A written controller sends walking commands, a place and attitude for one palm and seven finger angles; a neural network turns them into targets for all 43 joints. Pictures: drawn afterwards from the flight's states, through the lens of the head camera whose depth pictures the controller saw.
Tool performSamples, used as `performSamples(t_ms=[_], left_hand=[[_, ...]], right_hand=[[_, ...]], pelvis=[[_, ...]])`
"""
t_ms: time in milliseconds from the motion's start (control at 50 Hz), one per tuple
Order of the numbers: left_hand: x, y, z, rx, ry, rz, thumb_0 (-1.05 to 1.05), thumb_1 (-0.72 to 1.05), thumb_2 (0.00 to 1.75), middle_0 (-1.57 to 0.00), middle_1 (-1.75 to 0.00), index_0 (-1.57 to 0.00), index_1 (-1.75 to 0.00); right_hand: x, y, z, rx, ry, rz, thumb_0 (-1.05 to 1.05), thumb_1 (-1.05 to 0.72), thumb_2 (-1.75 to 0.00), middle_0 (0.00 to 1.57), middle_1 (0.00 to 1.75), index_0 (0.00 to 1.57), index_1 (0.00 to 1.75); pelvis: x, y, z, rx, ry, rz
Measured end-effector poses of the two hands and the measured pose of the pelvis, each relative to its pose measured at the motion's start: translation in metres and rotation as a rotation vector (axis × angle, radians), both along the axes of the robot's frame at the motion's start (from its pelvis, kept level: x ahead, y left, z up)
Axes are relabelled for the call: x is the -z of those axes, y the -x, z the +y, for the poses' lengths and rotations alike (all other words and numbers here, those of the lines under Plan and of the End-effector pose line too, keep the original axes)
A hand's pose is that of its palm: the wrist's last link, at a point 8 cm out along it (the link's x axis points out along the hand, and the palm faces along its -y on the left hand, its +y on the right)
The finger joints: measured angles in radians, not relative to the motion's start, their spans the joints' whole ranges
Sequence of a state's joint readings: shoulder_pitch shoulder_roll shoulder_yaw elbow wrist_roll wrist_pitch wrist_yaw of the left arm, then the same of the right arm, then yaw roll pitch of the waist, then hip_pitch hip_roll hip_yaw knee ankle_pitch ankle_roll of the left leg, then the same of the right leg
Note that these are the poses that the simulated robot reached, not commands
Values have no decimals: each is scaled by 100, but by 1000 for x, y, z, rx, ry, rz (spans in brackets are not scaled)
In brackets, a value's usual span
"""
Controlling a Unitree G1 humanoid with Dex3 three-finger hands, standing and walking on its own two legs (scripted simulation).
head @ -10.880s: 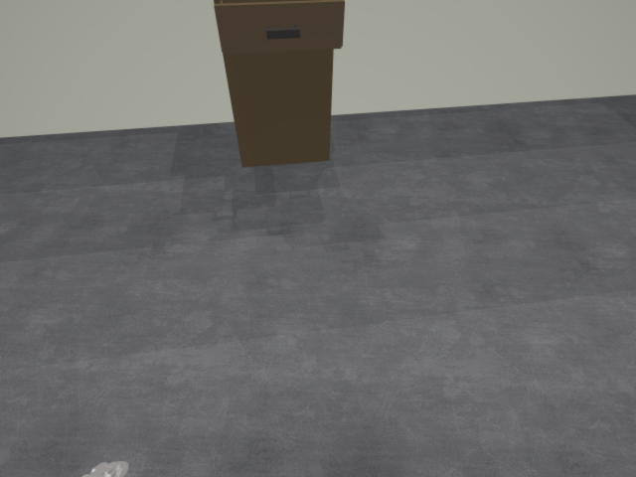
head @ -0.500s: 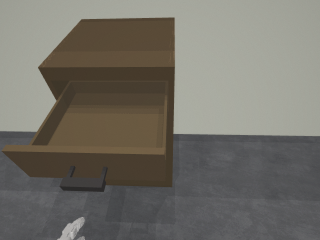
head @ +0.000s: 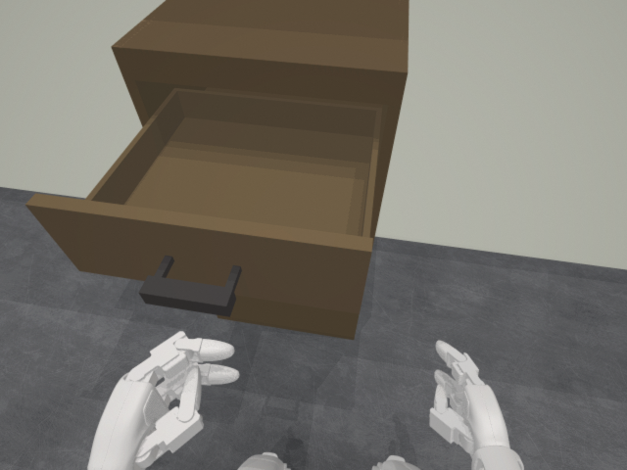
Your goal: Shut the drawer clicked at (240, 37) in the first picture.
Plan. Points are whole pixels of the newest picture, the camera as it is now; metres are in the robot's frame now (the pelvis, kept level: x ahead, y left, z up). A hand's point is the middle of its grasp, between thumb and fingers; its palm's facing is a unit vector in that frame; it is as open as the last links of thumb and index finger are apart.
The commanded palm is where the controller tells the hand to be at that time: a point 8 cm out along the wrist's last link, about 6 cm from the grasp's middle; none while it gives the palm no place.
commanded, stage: raise the hand and make a fist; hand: left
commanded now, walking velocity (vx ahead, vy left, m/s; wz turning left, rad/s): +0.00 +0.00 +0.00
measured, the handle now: (195, 281) +0.32 +0.19 +0.08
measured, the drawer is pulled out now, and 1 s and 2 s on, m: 0.29 0.29 0.29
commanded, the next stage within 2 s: bring the fist close to the handle in 1.26 s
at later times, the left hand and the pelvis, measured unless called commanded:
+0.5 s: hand (170, 406) +0.16 +0.15 +0.13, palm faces -0.02 -1.00 -0.09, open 3.1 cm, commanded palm +0.10 +0.20 +0.14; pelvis +0.02 +0.00 +0.02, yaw -1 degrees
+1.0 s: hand (136, 387) +0.16 +0.16 +0.17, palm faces -0.01 -0.99 -0.13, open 3.3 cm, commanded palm +0.09 +0.21 +0.18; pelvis +0.03 +0.00 +0.04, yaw +0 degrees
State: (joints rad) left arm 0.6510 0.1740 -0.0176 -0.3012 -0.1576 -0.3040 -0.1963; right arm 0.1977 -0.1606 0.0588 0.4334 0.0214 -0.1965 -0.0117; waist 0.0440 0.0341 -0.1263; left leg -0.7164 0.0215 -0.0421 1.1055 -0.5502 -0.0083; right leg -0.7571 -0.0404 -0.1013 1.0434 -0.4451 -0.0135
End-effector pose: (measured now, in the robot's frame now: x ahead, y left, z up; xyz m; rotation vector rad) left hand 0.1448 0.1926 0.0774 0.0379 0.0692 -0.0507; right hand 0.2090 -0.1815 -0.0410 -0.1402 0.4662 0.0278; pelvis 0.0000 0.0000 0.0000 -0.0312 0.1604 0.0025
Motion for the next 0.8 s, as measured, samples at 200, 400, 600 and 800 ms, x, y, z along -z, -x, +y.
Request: performSamples(t_ms=[200,400,600,800], left_hand=[[-20,0,4,-8,-20,25,2,90,90,-87,-103,-87,-102],[-44,4,8,-27,-43,-34,2,90,90,-107,-124,-107,-124],[-68,8,14,-40,-66,-61,2,90,90,-127,-146,-127,-145],[-91,10,16,-36,-87,-79,2,90,90,-138,-158,-138,-157]], right_hand=[[21,56,-32,139,30,159,1,-90,-90,21,30,20,30],[-8,31,-58,193,87,38,1,-91,-90,20,30,20,30],[-38,-14,-28,106,22,-107,1,-91,-90,20,30,20,30],[-47,-23,-10,46,-19,-144,1,-90,-90,20,30,20,30]], pelvis=[[-8,-6,5,17,-7,-7],[-14,-15,6,20,-8,-26],[-24,-24,4,12,-3,-68],[-34,-30,4,5,-1,-109]])
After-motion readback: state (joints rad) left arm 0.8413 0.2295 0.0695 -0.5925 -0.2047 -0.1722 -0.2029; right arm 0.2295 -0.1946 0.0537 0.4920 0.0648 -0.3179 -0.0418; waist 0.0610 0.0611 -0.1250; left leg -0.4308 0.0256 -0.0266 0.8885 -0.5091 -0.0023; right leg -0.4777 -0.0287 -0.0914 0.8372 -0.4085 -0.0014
